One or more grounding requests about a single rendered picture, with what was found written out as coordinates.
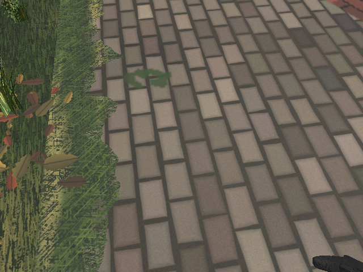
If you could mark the right robot hand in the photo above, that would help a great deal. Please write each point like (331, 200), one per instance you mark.
(338, 264)

